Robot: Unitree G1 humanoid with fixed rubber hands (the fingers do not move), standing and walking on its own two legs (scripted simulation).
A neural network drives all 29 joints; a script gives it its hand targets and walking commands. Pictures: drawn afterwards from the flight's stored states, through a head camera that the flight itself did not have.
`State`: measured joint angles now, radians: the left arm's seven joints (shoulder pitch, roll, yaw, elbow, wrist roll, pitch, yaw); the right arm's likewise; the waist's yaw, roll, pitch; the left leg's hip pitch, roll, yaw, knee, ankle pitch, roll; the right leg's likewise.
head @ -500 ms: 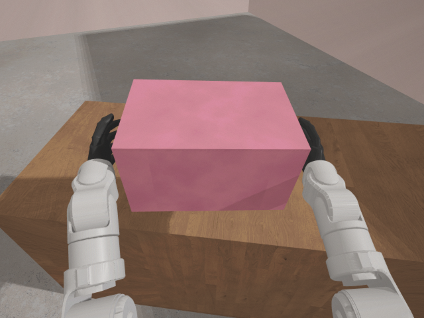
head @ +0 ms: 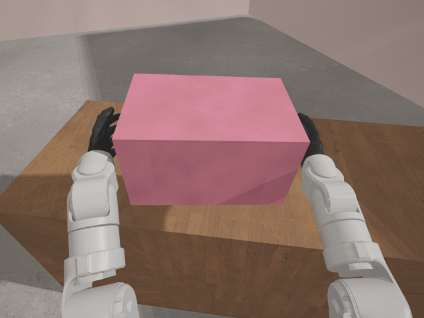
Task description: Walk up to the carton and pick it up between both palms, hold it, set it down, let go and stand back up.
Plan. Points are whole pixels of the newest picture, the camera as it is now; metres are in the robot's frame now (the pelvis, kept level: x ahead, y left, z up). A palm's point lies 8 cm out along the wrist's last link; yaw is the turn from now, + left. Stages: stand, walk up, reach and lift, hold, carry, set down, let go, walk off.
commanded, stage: hold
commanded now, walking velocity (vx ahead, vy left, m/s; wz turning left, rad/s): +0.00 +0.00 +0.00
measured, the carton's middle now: (208, 139) +0.40 +0.00 +0.16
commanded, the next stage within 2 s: none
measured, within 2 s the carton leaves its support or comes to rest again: neither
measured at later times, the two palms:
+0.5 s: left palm (101, 155) +0.35 +0.19 +0.18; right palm (311, 155) +0.35 -0.18 +0.16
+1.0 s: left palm (101, 152) +0.35 +0.19 +0.18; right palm (312, 153) +0.35 -0.18 +0.16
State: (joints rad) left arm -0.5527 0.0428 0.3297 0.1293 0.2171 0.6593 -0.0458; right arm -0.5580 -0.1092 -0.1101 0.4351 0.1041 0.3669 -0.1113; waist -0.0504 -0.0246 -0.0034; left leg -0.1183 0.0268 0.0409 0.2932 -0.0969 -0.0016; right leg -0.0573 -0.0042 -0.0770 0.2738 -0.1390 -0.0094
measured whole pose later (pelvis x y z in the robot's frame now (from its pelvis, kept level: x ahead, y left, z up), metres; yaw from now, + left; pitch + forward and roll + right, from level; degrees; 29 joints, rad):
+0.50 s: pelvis +0.01 +0.00 +0.00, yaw +0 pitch -6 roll -1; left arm -0.48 0.03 0.32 0.01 0.22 0.72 -0.05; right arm -0.51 -0.12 -0.07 0.34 0.16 0.42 -0.13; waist -0.06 -0.02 0.01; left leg -0.09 0.03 0.04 0.31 -0.12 -0.01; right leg -0.02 0.00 -0.08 0.27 -0.15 -0.01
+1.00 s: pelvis +0.00 +0.00 +0.00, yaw +0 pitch -6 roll +0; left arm -0.54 0.04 0.34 0.10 0.23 0.69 -0.06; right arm -0.56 -0.10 -0.10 0.41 0.12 0.40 -0.13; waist -0.06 -0.03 0.00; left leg -0.09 0.03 0.04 0.30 -0.11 -0.01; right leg -0.03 0.00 -0.08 0.28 -0.15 -0.01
